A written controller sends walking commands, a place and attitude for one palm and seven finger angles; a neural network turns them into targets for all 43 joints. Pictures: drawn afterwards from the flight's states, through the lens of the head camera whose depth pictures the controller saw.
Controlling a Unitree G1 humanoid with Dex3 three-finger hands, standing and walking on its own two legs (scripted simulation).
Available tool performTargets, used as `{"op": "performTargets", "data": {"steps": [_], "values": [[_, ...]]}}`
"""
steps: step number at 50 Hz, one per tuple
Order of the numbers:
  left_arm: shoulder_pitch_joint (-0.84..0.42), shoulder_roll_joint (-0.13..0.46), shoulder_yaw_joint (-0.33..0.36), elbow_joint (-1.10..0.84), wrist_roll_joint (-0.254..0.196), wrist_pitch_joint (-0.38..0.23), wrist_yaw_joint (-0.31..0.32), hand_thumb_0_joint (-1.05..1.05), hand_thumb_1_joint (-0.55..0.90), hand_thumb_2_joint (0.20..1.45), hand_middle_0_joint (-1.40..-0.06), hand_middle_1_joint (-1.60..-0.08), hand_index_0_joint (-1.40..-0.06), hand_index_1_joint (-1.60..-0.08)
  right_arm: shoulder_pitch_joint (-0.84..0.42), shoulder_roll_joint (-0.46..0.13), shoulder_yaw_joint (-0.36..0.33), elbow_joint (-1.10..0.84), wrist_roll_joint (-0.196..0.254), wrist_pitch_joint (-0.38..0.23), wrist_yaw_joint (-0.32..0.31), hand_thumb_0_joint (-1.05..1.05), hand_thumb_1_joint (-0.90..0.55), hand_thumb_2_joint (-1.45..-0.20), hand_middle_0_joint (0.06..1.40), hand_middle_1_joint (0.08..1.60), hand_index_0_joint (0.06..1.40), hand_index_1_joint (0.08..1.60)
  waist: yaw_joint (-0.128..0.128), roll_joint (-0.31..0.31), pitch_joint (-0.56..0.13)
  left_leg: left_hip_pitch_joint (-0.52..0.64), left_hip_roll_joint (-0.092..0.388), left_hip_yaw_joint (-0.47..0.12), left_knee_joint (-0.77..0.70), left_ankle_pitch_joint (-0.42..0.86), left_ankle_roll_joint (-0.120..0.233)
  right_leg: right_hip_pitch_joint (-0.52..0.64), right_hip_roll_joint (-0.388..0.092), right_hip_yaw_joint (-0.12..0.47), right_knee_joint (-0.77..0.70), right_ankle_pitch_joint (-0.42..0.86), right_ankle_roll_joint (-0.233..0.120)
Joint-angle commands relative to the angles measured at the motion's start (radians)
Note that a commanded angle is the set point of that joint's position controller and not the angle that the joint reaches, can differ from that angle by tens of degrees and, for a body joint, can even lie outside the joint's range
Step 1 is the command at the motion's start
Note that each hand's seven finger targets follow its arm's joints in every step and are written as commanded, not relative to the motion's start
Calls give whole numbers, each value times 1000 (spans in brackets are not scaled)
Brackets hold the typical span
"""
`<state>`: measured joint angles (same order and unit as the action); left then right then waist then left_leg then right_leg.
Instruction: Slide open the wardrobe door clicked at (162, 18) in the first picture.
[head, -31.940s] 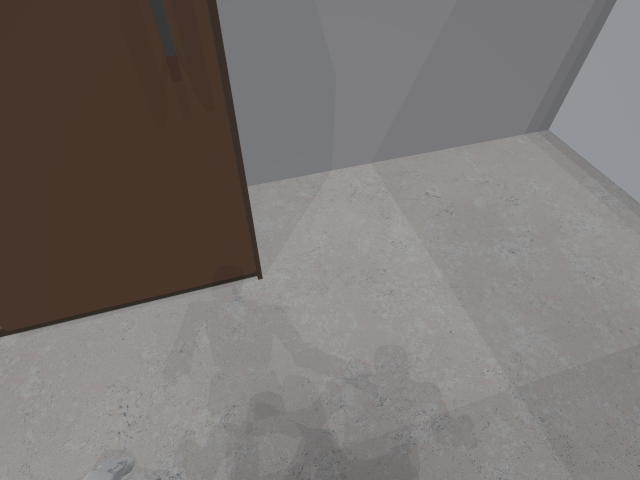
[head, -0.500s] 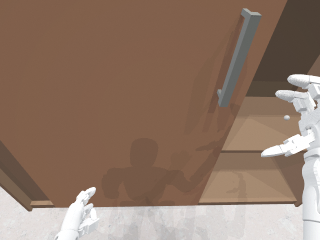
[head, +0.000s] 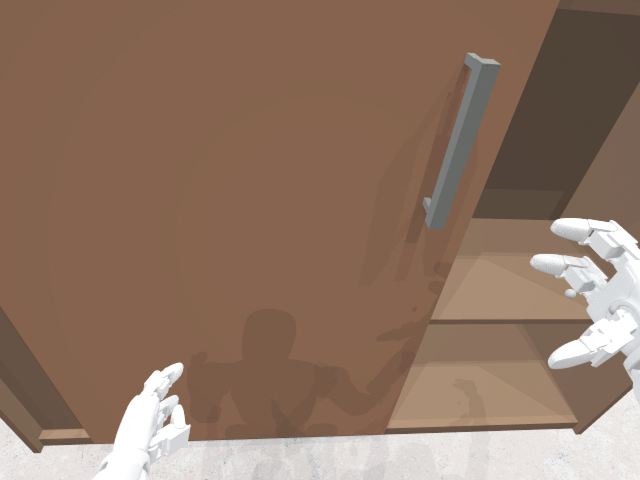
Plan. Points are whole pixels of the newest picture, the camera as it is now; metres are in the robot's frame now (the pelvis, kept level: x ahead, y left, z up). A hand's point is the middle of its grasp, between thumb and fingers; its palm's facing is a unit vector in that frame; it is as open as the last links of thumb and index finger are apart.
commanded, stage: draw the hand back to the body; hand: right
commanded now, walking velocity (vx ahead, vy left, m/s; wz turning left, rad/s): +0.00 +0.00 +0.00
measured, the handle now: (451, 147) +0.47 -0.18 +0.25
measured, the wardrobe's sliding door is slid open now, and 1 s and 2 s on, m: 0.66 0.66 0.66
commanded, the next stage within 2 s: step back with the hand held close in 1.16 s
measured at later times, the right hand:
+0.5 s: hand (596, 329) +0.22 -0.27 +0.18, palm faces +0.44 +0.84 -0.30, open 11.6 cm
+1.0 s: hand (623, 360) +0.19 -0.29 +0.17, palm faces +0.48 +0.81 -0.34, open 7.6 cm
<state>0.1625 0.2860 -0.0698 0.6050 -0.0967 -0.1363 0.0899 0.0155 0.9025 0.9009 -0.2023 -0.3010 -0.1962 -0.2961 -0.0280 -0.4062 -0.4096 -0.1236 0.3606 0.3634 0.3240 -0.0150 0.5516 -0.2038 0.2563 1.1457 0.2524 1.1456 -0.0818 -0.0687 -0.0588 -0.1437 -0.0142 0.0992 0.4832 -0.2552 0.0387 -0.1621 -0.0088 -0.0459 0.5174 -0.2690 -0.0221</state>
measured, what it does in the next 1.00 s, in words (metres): stands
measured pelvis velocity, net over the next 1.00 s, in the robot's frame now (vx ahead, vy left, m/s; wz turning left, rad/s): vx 0.01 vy -0.02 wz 0.01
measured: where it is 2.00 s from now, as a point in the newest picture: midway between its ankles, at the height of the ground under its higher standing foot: outside the picture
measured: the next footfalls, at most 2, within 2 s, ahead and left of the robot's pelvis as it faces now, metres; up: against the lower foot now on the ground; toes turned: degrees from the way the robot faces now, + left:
none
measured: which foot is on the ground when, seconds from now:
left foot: down 0.00-1.00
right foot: down 0.00-1.00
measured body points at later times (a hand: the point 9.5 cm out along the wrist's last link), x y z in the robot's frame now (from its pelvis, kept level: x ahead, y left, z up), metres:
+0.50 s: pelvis +0.00 -0.02 +0.01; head -0.02 +0.00 +0.46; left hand +0.17 +0.21 -0.09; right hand +0.19 -0.31 +0.20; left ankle +0.01 +0.09 -0.74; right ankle +0.01 -0.10 -0.74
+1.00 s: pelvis +0.01 -0.02 +0.01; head -0.02 -0.01 +0.46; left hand +0.21 +0.19 -0.07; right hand +0.16 -0.33 +0.19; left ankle +0.01 +0.09 -0.74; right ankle +0.01 -0.10 -0.74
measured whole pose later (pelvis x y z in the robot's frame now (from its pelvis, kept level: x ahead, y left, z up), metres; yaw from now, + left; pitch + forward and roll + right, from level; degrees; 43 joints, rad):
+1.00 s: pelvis +0.01 -0.02 +0.01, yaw +0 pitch -6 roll +1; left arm 0.18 0.23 -0.02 0.66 0.01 -0.12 0.06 0.01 0.90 0.90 -0.20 -0.30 -0.20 -0.30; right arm 0.44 -0.33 -0.33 -0.40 0.08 -0.07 -0.10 0.01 -0.84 -0.88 0.21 0.33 0.21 0.32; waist -0.10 -0.05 0.01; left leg -0.06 0.01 0.08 0.37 -0.21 0.01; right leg -0.07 0.02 -0.06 0.41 -0.23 -0.05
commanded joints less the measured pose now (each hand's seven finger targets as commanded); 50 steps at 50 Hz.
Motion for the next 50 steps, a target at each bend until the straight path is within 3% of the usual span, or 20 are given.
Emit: {"op": "performTargets", "data": {"steps": [1,4,5,6,7,8,9,11,12,13,15,17,20,23,31,33,39,47,49,50], "values": [[-176,84,32,-180,5,-88,21,0,900,900,-200,-300,-200,-300,-336,-239,-56,-308,8,-109,-7,0,477,-235,247,1107,247,1107,24,-14,-85,-60,19,-91,-127,35,-23,61,5,80,-83,84,-19],[-173,85,30,-162,11,-97,24,0,900,900,-200,-300,-200,-300,-288,-254,-85,-293,14,-134,-7,0,369,-287,244,1044,244,1044,18,-19,-73,-41,24,-97,-135,33,-20,51,1,83,-89,86,-16],[-175,70,45,-154,69,-112,3,0,900,900,-200,-300,-200,-300,-288,-300,-91,-404,-139,-268,-200,0,332,-305,242,1023,242,1023,2,7,58,-98,36,-123,-201,-22,-20,-30,7,71,-88,50,-5],[-171,68,45,-120,74,-117,-2,0,900,900,-200,-300,-200,-300,-154,-170,-33,-270,-145,-310,-272,0,296,-322,241,1001,241,1001,20,43,107,-121,49,-117,-212,-76,-18,-45,2,64,-90,3,1],[-151,62,48,-112,75,-108,-10,0,900,900,-200,-300,-200,-300,-60,-144,-16,-273,-165,-350,-313,0,260,-340,240,980,240,980,14,53,87,-95,54,-110,-206,-76,-17,-30,-5,64,-102,-4,-1],[-146,69,59,-108,75,-102,-16,0,900,900,-200,-300,-200,-300,-16,-157,-27,-305,-179,-387,-341,0,224,-357,239,959,239,959,4,84,35,-56,47,-107,-208,-58,-18,-12,-5,60,-115,10,-6],[-141,63,59,-112,76,-98,-20,0,900,900,-200,-300,-200,-300,6,-143,-13,-344,-193,-419,-358,0,188,-375,237,938,237,938,7,24,-22,-19,50,-105,-181,-26,-16,13,-5,55,-126,23,-9],[-135,59,63,-107,81,-93,-24,0,900,900,-200,-300,-200,-300,33,-137,-2,-402,-218,-466,-386,0,115,-410,235,895,235,895,7,-61,-62,14,44,-100,-160,35,-11,44,-5,52,-144,48,-7],[-129,57,65,-108,84,-91,-23,0,900,900,-200,-300,-200,-300,40,-136,3,-418,-227,-481,-399,0,79,-428,234,874,234,874,10,-50,-69,24,41,-96,-156,50,-12,50,-6,54,-152,56,-7],[-129,62,67,-100,88,-90,-21,0,900,900,-200,-300,-200,-300,70,-134,5,-391,-232,-488,-407,0,43,-445,232,853,232,853,11,13,-44,20,35,-92,-168,49,-14,45,-11,58,-158,58,-10],[-132,63,72,-100,88,-80,-15,0,900,900,-200,-300,-200,-300,75,-133,7,-402,-243,-501,-418,0,-30,-480,230,810,230,810,16,32,-23,19,34,-93,-180,36,-16,44,-11,58,-168,57,-13],[-135,62,74,-94,89,-76,-12,0,900,900,-200,-300,-200,-300,60,-130,15,-417,-257,-515,-428,0,-102,-515,227,767,227,767,19,-6,-11,15,33,-91,-185,35,-14,55,-9,60,-176,55,-11],[-131,62,78,-87,94,-78,-8,0,900,900,-200,-300,-200,-300,115,-131,6,-425,-270,-529,-439,0,-211,-567,224,704,224,704,12,-5,-26,39,28,-80,-173,71,-10,73,-12,69,-187,92,-9],[-130,64,84,-89,99,-73,-13,0,900,900,-200,-300,-200,-300,216,-140,-22,-423,-270,-534,-439,0,-320,-620,220,640,220,640,-1,14,-26,67,26,-79,-167,126,-9,66,-13,68,-186,149,-5],[-114,59,92,-105,98,-44,-25,0,900,900,-200,-300,-200,-300,347,-114,-24,-448,-270,-527,-425,0,-610,-760,210,470,210,470,1,38,14,64,19,-73,-155,173,-12,54,-24,66,-188,223,9],[-110,63,94,-108,100,-42,-24,0,900,900,-200,-300,-200,-300,361,-129,-41,-470,-273,-526,-426,0,-682,-795,207,427,207,427,-2,-5,1,75,19,-75,-157,193,-9,60,-22,62,-182,244,11],[-103,58,91,-117,101,-36,-23,0,900,900,-200,-300,-200,-300,407,-117,-35,-493,-276,-513,-429,0,-900,-900,200,300,200,300,2,-16,14,70,18,-74,-157,184,-9,60,-24,67,-184,248,18],[-110,58,86,-110,104,-38,-15,0,900,900,-200,-300,-200,-300,345,-111,-16,-499,-284,-502,-440,0,-900,-900,200,300,200,300,8,-16,32,56,17,-73,-169,138,-10,63,-20,72,-195,189,14],[-111,57,85,-110,105,-38,-15,0,900,900,-200,-300,-200,-300,365,-105,-20,-470,-279,-498,-439,0,-900,-900,200,300,200,300,7,27,40,61,18,-71,-175,135,-10,54,-20,72,-198,179,10],[-114,57,86,-112,104,-35,-15,0,900,900,-200,-300,-200,-300,356,-107,-18,-485,-280,-499,-438,0,-900,-900,200,300,200,300,5,9,31,68,19,-73,-173,138,-10,57,-20,72,-200,182,11]]}}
